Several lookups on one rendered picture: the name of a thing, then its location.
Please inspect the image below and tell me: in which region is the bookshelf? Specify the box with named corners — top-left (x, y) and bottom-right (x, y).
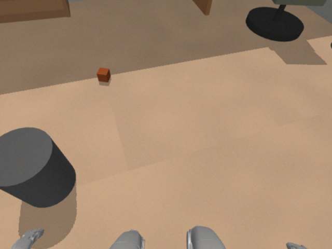
top-left (0, 0), bottom-right (71, 23)

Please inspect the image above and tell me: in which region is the left robot hand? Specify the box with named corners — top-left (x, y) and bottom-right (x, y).
top-left (11, 228), bottom-right (44, 249)

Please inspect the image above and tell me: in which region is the office chair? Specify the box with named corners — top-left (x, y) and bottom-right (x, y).
top-left (246, 0), bottom-right (327, 42)

